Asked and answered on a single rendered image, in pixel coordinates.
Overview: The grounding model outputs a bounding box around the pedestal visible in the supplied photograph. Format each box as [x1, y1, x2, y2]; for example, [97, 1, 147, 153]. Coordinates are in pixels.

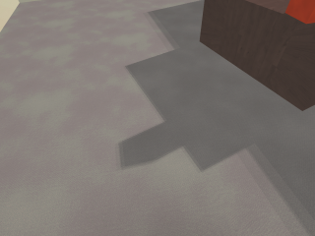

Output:
[199, 0, 315, 111]

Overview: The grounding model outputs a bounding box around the carton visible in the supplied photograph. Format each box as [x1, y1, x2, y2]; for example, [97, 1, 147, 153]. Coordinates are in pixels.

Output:
[285, 0, 315, 24]

